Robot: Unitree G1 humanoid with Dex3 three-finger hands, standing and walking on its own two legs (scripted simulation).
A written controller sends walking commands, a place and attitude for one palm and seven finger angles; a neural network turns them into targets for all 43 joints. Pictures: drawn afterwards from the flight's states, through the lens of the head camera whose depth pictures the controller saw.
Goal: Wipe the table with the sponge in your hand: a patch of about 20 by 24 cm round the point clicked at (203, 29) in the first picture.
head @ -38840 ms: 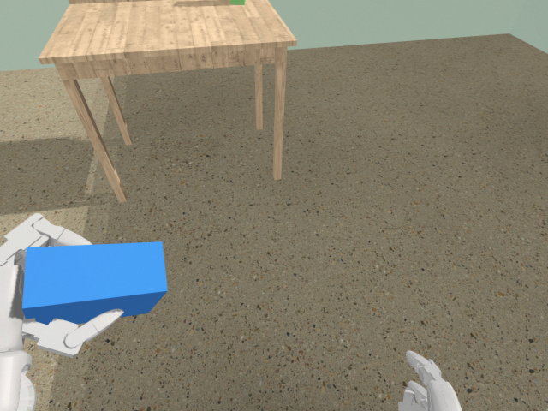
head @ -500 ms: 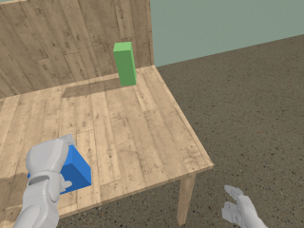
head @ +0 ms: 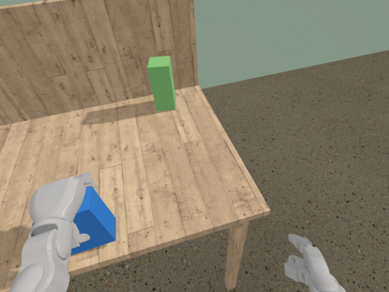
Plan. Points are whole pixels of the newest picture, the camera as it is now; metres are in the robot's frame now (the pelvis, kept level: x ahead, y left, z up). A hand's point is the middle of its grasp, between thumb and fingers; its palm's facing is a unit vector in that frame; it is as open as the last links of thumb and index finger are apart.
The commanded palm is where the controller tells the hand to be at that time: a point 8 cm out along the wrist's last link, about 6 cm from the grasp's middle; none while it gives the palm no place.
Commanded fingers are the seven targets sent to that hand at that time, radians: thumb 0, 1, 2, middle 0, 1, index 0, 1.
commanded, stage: lift the sponge slowly off the table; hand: left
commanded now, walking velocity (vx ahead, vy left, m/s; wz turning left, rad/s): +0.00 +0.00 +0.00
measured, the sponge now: (84, 227) +0.21 +0.28 +0.02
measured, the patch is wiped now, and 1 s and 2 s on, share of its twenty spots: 1.00 1.00 1.00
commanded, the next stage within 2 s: bring the sponge back beside the body in 1.42 s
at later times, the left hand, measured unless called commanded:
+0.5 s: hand (66, 202) +0.22 +0.29 +0.11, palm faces +0.05 -0.11 -0.99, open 10.0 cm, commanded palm +0.19 +0.29 +0.18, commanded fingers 0.00 0.10 1.30 -1.20 -1.60 -1.20 -1.60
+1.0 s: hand (66, 187) +0.23 +0.27 +0.15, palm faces +0.12 -0.10 -0.99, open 10.0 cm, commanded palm +0.19 +0.28 +0.21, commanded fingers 0.00 0.10 1.30 -1.20 -1.60 -1.20 -1.60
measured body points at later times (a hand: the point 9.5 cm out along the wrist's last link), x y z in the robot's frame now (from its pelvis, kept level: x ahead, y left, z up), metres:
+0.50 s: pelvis -0.01 +0.00 +0.00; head -0.03 -0.04 +0.45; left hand +0.21 +0.29 +0.16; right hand +0.23 -0.21 -0.08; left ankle -0.04 +0.09 -0.74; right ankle +0.00 -0.10 -0.74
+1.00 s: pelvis -0.02 -0.01 +0.00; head -0.04 -0.05 +0.45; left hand +0.21 +0.27 +0.20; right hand +0.24 -0.19 -0.08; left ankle -0.04 +0.09 -0.74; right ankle +0.00 -0.10 -0.74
